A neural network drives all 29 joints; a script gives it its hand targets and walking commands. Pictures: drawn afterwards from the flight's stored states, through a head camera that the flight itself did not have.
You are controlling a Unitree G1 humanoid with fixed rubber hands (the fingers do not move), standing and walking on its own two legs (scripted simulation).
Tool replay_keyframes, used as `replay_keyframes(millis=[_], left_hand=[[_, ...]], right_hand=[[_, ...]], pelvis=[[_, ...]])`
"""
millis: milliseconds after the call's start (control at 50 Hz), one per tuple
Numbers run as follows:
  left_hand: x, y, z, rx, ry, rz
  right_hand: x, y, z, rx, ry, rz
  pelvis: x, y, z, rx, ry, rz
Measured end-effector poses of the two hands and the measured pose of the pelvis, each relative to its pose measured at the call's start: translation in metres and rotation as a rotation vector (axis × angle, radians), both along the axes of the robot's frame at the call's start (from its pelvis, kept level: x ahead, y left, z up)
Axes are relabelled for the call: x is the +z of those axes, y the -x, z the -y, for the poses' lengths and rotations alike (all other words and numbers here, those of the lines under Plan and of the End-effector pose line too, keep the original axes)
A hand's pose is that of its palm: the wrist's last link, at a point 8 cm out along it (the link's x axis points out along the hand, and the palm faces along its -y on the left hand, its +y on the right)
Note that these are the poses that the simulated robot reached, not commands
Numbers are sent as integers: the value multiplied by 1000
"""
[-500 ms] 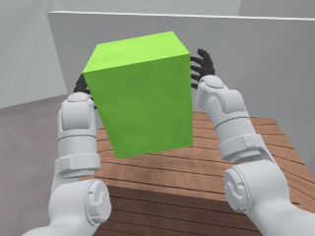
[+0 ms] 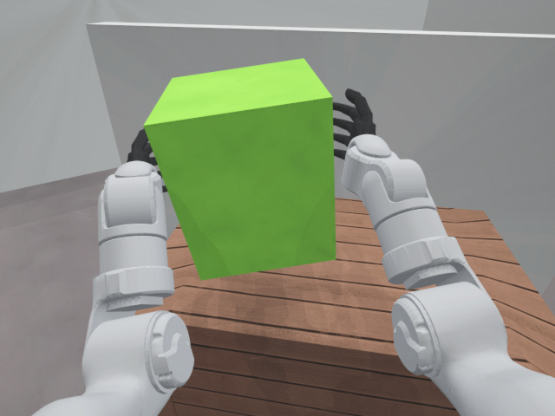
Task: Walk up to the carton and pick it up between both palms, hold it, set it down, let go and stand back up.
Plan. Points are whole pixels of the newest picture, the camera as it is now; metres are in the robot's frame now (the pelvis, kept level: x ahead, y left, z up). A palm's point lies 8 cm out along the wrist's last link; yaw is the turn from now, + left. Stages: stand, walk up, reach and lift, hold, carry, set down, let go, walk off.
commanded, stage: hold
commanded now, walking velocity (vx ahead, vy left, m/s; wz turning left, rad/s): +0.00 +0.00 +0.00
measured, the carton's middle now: (253, 167) +0.42 +0.00 +0.25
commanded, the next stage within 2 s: none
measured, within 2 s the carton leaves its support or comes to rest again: neither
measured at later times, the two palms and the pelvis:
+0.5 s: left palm (139, 173) +0.37 +0.16 +0.27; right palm (358, 145) +0.36 -0.13 +0.31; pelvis +0.00 +0.00 +0.00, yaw +0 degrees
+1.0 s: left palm (144, 172) +0.37 +0.15 +0.27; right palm (363, 146) +0.36 -0.14 +0.31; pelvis +0.00 +0.00 +0.00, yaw +0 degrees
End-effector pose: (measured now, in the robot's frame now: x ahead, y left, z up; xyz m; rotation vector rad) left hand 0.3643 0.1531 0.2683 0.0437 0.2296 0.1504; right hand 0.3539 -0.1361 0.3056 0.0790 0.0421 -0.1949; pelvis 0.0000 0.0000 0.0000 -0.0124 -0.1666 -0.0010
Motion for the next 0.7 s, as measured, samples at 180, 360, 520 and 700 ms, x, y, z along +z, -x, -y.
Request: replay_keyframes(millis=[180,360,520,700], left_hand=[[3,0,-1,5,-11,18],[3,-2,-2,0,-2,9],[4,-2,-2,-5,-4,9],[4,-2,0,2,-16,20]], right_hand=[[3,-1,-2,4,-5,16],[2,-2,-1,2,-2,4],[-1,-3,-1,0,-4,-4],[-4,-3,1,0,1,4]], pelvis=[[0,2,-2,4,1,-3],[0,1,-4,0,1,-4],[0,-1,-5,3,2,6],[0,-3,-5,3,4,7]])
